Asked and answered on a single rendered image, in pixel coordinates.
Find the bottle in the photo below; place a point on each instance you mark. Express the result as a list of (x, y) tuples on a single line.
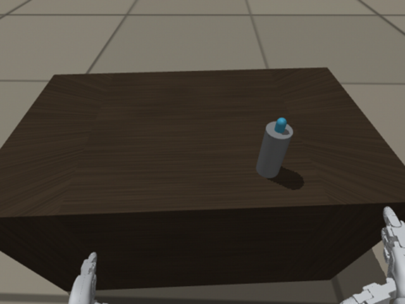
[(273, 149)]

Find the left robot hand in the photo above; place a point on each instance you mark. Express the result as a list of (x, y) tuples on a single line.
[(84, 287)]

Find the right robot hand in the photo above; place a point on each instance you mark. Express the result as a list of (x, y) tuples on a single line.
[(393, 237)]

